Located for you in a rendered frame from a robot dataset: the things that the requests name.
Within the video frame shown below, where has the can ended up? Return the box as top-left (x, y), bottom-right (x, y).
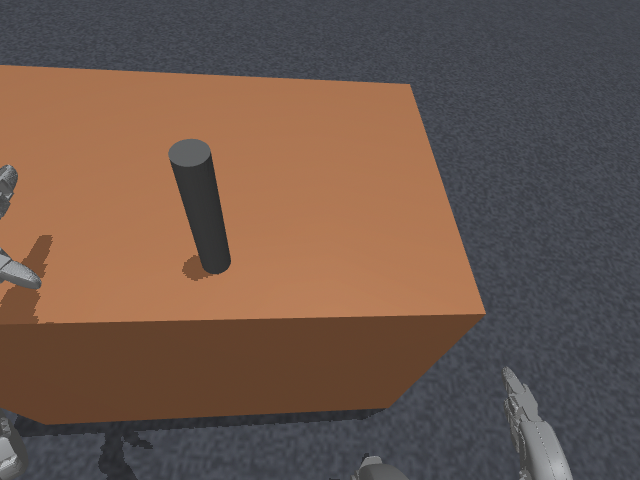
top-left (168, 139), bottom-right (231, 274)

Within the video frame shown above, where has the left robot hand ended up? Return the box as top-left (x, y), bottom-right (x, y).
top-left (0, 165), bottom-right (42, 289)

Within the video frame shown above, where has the left robot arm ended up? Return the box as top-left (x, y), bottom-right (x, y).
top-left (0, 407), bottom-right (29, 480)

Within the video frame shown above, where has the right robot hand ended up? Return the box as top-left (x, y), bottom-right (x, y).
top-left (501, 367), bottom-right (573, 480)

